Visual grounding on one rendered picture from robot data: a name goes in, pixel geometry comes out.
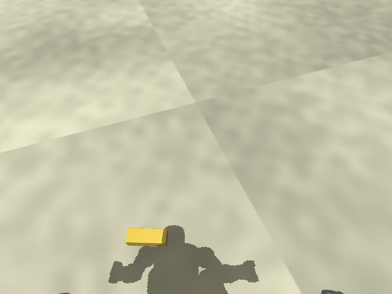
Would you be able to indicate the carton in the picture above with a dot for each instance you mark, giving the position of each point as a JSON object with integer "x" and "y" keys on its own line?
{"x": 147, "y": 237}

